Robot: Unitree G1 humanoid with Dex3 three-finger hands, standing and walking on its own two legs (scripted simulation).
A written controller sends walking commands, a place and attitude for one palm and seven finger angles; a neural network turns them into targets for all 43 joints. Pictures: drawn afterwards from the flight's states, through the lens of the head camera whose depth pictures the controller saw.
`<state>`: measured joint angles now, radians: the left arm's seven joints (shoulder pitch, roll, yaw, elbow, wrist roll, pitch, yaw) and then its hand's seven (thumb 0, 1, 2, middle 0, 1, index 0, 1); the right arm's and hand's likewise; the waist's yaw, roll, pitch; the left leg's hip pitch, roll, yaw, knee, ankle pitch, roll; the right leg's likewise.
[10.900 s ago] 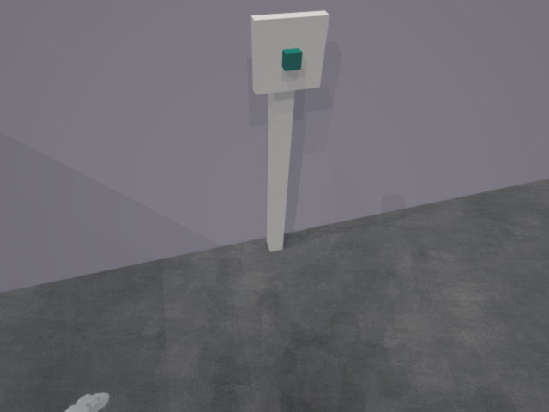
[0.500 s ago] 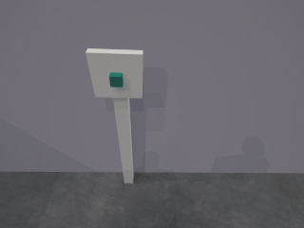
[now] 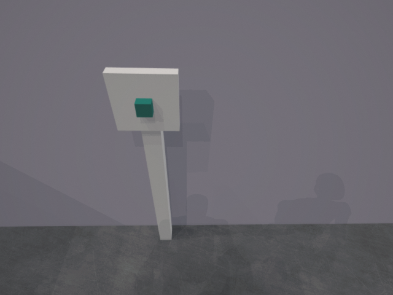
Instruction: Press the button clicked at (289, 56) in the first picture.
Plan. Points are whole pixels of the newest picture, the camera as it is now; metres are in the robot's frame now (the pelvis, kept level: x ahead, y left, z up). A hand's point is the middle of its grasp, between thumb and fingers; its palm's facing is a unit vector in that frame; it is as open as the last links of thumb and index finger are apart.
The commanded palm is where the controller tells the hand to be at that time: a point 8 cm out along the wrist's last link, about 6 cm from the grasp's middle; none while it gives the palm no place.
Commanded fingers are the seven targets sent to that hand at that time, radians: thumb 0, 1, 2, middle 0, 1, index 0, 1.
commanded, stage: shuffle to correct the standing spot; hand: left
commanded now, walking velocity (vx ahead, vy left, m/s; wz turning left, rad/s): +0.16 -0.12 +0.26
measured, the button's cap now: (144, 107) +0.54 +0.17 +0.11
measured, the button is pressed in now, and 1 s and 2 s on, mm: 0 0 0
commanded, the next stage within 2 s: come to a stop and stand still in 0.32 s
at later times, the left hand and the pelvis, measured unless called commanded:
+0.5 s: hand out of the picture +0.13 +0.15 -0.17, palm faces +0.02 -0.98 -0.19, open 7.4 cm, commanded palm none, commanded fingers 0.00 0.90 0.90 -0.20 -0.30 -0.20 -0.30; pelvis +0.09 -0.04 +0.00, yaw +1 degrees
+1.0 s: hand out of the picture +0.09 +0.15 -0.18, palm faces +0.14 -0.97 -0.18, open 7.3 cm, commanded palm none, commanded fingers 0.00 0.90 0.90 -0.20 -0.30 -0.20 -0.30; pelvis +0.07 -0.03 +0.00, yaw +3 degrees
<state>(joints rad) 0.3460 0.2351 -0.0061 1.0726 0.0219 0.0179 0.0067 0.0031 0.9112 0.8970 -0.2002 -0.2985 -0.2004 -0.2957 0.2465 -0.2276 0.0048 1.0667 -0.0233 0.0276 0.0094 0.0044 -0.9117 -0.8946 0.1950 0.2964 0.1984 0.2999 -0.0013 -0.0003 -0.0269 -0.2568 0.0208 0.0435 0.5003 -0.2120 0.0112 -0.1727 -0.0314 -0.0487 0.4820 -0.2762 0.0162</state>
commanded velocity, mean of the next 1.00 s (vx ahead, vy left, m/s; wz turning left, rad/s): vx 0.01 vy -0.01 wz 0.06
